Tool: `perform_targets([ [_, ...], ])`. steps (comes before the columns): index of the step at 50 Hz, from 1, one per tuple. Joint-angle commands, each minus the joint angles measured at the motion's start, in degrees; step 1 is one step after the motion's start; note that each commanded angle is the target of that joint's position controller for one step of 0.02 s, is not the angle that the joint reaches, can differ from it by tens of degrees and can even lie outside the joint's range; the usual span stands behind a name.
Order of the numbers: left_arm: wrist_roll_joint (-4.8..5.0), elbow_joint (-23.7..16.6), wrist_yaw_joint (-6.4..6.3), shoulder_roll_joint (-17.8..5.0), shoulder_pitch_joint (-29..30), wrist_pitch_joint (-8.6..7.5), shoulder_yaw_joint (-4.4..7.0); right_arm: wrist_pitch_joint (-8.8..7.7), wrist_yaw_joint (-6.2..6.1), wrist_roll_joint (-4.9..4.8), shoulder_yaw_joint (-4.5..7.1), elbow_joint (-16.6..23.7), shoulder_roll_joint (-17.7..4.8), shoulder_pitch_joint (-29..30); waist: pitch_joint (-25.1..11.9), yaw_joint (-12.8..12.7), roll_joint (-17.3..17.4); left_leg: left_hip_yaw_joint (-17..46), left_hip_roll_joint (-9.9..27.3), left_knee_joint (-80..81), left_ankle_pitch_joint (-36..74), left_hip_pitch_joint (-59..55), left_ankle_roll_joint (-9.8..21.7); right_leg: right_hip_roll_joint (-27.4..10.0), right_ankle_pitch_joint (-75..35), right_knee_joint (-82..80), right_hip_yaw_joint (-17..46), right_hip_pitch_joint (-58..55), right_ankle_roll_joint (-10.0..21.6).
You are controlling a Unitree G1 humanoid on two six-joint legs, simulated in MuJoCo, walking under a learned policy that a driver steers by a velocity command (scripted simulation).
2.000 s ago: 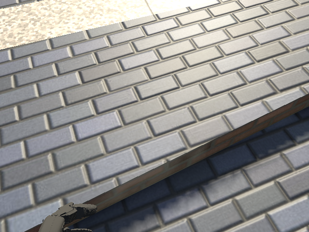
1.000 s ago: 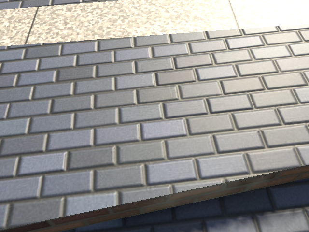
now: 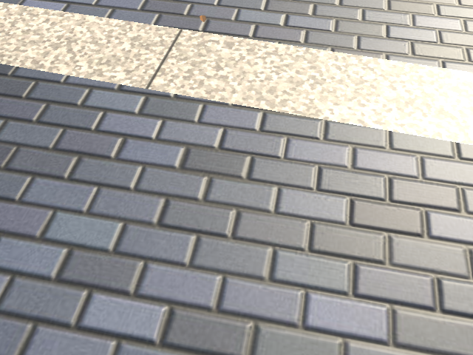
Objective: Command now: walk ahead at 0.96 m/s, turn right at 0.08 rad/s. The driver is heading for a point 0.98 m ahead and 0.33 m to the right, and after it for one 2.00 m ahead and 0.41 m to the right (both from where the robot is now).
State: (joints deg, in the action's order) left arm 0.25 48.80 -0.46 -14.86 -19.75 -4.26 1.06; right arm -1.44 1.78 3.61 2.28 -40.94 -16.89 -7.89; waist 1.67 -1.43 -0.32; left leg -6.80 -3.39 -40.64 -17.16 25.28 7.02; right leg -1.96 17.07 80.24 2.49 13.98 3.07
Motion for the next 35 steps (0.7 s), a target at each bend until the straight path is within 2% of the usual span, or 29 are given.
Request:
perform_targets([
  [1, -0.59, -9.1, 0.10, -3.7, 7.5, -1.25, 0.39, -1.51, -0.97, 0.74, 2.50, -3.6, -6.3, -14.8, -3.2, 4.9, -2.9, 30.3, 22.4, 25.0, -6.4, -27.7, 5.0, -1.2, -1.4, 22.5, 2.5, 38.4, 2.3],
  [3, -1.25, -9.8, 1.59, 1.9, 8.4, 1.86, -0.77, -3.46, -1.03, -0.08, 0.27, -6.8, -1.5, -16.0, 1.1, 2.2, 2.1, 21.7, 21.2, 27.2, -5.1, -18.4, 0.7, -0.6, -0.8, 36.8, 1.3, 43.9, 3.2],
  [5, -0.53, -14.2, 1.40, 6.6, 13.6, 3.54, -2.23, -5.04, -0.26, -0.59, -0.55, -9.8, -0.5, -16.0, 4.8, -1.0, 2.7, 12.7, 19.3, 29.6, -4.4, -10.2, -4.4, 0.1, 0.9, 38.9, 2.6, 51.9, 4.1],
  [6, 0.07, -15.7, 0.48, 8.7, 16.6, 4.27, -2.90, -5.63, 0.16, -0.28, -0.73, -11.2, -0.3, -16.8, 5.3, -0.9, 5.0, 9.9, 18.9, 31.8, -2.9, -7.8, -4.5, 2.5, 3.1, 46.5, 0.2, 55.1, 4.7],
  [7, 0.26, -17.3, -0.50, 9.7, 18.8, 4.66, -3.42, -6.08, 0.61, -0.42, -1.22, -12.5, 0.0, -16.7, 6.3, -2.0, 6.0, 8.0, 18.7, 32.5, -1.2, -7.5, -5.0, 3.2, 4.7, 51.7, 0.0, 60.5, 5.8],
  [9, 0.85, -21.1, -1.18, 10.0, 24.6, 4.74, -4.74, -6.10, 0.69, -1.41, -2.51, -15.0, 1.8, -17.2, 9.6, -4.2, 1.9, 0.5, 14.7, 35.0, 3.8, -3.1, -8.6, 3.3, 4.0, 40.6, -2.4, 61.8, 6.8],
  [10, 1.69, -22.5, -0.60, 8.1, 28.1, 5.18, -5.14, -5.80, -0.01, -2.70, -3.46, -15.9, 3.6, -19.4, 10.5, -3.6, 2.8, -4.2, 13.7, 42.4, 19.9, 2.3, -7.5, 4.5, 4.2, 28.0, -7.9, 52.6, 6.8],
  [11, 1.15, -22.5, -0.02, 6.4, 27.3, 5.49, -5.22, -5.55, -1.13, -3.37, -3.68, -16.4, 2.8, -20.4, 8.9, -4.1, 1.7, -7.8, 11.8, 44.2, 31.4, 3.1, -6.3, 4.5, 4.4, 19.4, -13.0, 43.2, 6.4],
  [12, 0.52, -18.8, 0.67, 4.2, 19.9, 5.47, -4.41, -5.59, -2.47, -4.88, -4.15, -13.9, 2.2, -17.4, 1.9, -7.0, 0.0, -13.0, 9.3, 39.1, 59.2, 1.9, -7.2, 6.5, 2.3, 14.0, -18.8, 28.3, 6.5],
  [13, 0.18, -16.7, 0.95, 1.2, 14.1, 5.67, -3.62, -6.19, -3.68, -5.95, -2.75, -11.6, -4.3, -17.0, -6.8, -9.8, 1.7, -11.9, 10.6, 32.6, 85.8, -2.9, -5.9, 8.2, 0.6, 8.0, -21.5, 16.5, 6.4],
  [14, 1.61, -14.0, 1.03, -1.2, 9.4, 6.75, -2.36, -6.74, -5.59, -7.86, -0.85, -10.4, -11.4, -15.7, -17.4, -12.9, 4.4, -10.8, 12.3, 24.5, 105.2, -8.4, -4.5, 11.4, -0.2, 3.5, -19.3, 5.1, 6.3],
  [15, 1.08, -12.5, 1.43, -3.0, 1.1, 6.69, -1.23, -7.08, -6.02, -6.81, 1.31, -7.0, -16.7, -12.9, -19.6, -15.5, 10.2, -8.9, 16.0, 11.0, 117.0, -18.1, -4.9, 10.5, 5.7, -4.2, -16.7, 6.0, 7.6],
  [16, 0.01, -11.1, 1.73, -6.3, -6.0, 6.31, 0.12, -6.11, -5.53, -5.32, 2.85, -4.8, -18.1, -9.1, -22.2, -18.2, 14.1, -5.9, 19.4, -6.4, 120.6, -23.8, -5.5, 11.3, 18.2, -10.5, -11.6, 4.1, 9.8],
  [17, 0.61, -9.9, 1.92, -10.3, -9.9, 4.94, 2.33, -5.01, -4.21, -5.75, 3.77, -3.6, -16.6, -6.9, -21.4, -20.0, 10.3, -4.0, 15.5, -33.7, 93.6, -18.4, -4.7, 11.1, 19.8, -24.4, 0.2, -2.5, 15.0],
  [18, 1.05, -7.0, 1.61, -9.9, -1.3, 3.43, 2.91, -4.87, -1.13, -2.12, -0.45, 0.1, 0.4, 0.3, -9.8, -12.4, -8.3, 0.8, 3.8, -55.5, 10.5, 4.9, -2.5, 9.3, 15.2, -37.9, 16.2, -0.8, 18.7],
  [19, -0.27, -9.6, 0.54, -11.9, 6.1, 4.23, 3.73, -6.12, 0.04, 0.77, -2.06, 10.5, 5.1, -0.1, -12.4, -3.7, -16.5, 10.9, -3.2, -77.8, 2.0, 27.9, -5.6, 0.4, 10.9, -53.7, 51.3, -8.3, 27.6],
  [20, -0.30, -8.9, -0.21, -9.5, 3.4, 3.56, 3.42, -7.14, 0.15, 1.89, -2.90, 13.8, 5.4, 1.1, -9.6, -2.9, -5.5, 15.1, -1.0, -82.1, 0.8, 36.3, -3.7, -5.0, 16.9, -62.3, 60.0, -10.3, 24.6],
  [21, -1.35, -6.0, -0.36, -6.4, 0.4, 2.32, 2.93, -7.39, -0.17, 1.38, -4.40, 14.1, 8.0, -1.1, -2.8, 0.8, 0.4, 15.4, 1.0, -81.8, -0.6, 39.1, -3.5, -4.5, 12.8, -62.8, 54.0, -5.1, 21.6],
  [22, -2.16, -3.0, 0.02, -3.6, -1.3, 1.81, 2.56, -6.53, -1.10, 1.81, -4.47, 14.2, 6.9, 2.2, 2.8, 1.8, 6.5, 14.2, 1.9, -81.7, -1.9, 40.5, -4.0, -1.8, 7.0, -60.3, 45.2, 1.4, 18.7],
  [23, -2.35, -3.9, -0.56, -4.8, -1.3, 0.79, 2.74, -5.39, -1.18, 1.92, -5.27, 15.3, 6.5, 0.2, 4.7, 3.5, 6.0, 13.7, 3.0, -75.3, -7.9, 40.1, -4.9, 0.4, 2.8, -58.8, 39.8, 4.4, 18.5],
  [24, -2.06, -3.6, -0.50, -2.8, -1.4, -0.34, 1.80, -4.15, -1.44, 1.48, -4.66, 14.2, 4.8, -0.2, 5.5, 4.4, 8.0, 13.7, 5.0, -68.7, -8.6, 38.6, -5.3, 2.4, 0.1, -58.4, 32.8, 5.0, 16.4],
  [25, -1.59, -3.0, -0.18, -3.4, -0.9, -1.22, 1.63, -3.03, -1.68, 0.59, -4.73, 15.5, 3.4, 2.3, 8.5, 5.7, 7.8, 12.2, 5.7, -57.2, -10.9, 34.3, -5.9, 4.3, 0.8, -61.6, 28.1, 12.7, 14.8],
  [27, -1.29, -3.7, -0.66, -8.1, -0.6, -2.38, 2.99, -2.62, -1.33, -0.03, -4.31, 19.7, -0.8, 11.9, 10.4, 2.7, 7.7, 8.4, 8.2, -31.4, -7.8, 25.3, -7.3, 5.7, -6.0, -69.8, 24.9, 16.6, 14.5],
  [28, -1.19, -4.4, -1.18, -9.5, 0.5, -2.56, 3.76, -2.91, -0.81, -0.69, -4.38, 21.1, -1.1, 13.5, 9.0, 2.2, 5.6, 8.3, 8.7, -18.7, 0.6, 16.5, -8.0, 6.0, -13.1, -72.0, 23.0, 16.8, 14.2],
  [30, 0.33, -4.5, -0.90, -12.3, 0.8, -2.39, 4.93, -2.92, 0.23, -2.23, -5.18, 19.0, 1.9, 9.9, -1.1, 1.5, 1.0, 5.8, 5.7, -2.7, 18.2, -6.9, -8.1, 6.9, -21.4, -72.7, 17.5, 16.1, 11.9],
  [32, 0.36, -4.4, 0.02, -14.9, -1.3, -2.27, 6.12, -2.27, -0.68, -3.16, -3.46, 15.1, -1.2, 3.2, -9.3, 2.7, -1.7, 5.6, 1.3, 4.3, 17.3, -15.5, -8.1, 6.2, -41.9, -62.4, 17.4, 2.4, 9.3],
  [33, -0.10, -4.7, 0.26, -16.3, -0.6, -2.32, 6.73, -2.37, -1.63, -3.85, -2.00, 13.5, -4.1, -2.2, -13.0, 6.3, -3.8, 5.4, 0.5, 6.4, 14.4, -20.8, -8.1, 5.6, -49.8, -52.8, 18.1, -1.7, 7.4],
  [34, -0.42, -5.8, 0.81, -16.7, 2.7, -2.57, 7.05, -2.88, -2.89, -4.13, -0.37, 11.4, -6.7, -10.9, -16.8, 12.2, -3.7, 6.1, 2.1, 10.3, 15.9, -29.8, -8.0, 6.0, -52.1, -39.1, 17.8, -1.6, 4.9],
  [35, -1.09, -7.5, 1.16, -13.2, 6.1, -3.03, 6.53, -3.22, -4.28, -3.18, 1.62, 7.5, -9.7, -21.9, -20.5, 16.3, -1.3, 8.1, 6.4, 8.7, 13.2, -42.4, -7.5, 7.9, -37.6, -23.9, 16.0, 6.0, 3.2],
])
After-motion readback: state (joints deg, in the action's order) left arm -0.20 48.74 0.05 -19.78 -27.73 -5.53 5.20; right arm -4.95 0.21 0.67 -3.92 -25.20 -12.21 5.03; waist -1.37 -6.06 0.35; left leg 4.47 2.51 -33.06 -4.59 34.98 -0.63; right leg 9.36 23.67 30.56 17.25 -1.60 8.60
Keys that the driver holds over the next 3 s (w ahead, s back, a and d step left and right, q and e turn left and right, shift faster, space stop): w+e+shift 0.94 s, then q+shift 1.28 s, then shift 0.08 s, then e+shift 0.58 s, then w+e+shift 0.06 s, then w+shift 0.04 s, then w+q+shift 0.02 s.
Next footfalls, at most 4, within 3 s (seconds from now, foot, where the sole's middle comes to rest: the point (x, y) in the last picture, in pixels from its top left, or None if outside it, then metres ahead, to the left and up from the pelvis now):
0.34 right None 0.40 -0.05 -0.60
0.72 left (258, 202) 0.86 -0.01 -0.60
1.10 right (384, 158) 1.04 -0.41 -0.60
1.50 left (352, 99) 1.32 -0.35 -0.60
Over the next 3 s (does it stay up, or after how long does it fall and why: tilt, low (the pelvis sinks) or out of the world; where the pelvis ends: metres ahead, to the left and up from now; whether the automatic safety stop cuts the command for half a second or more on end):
stays up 1.19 -0.40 0.18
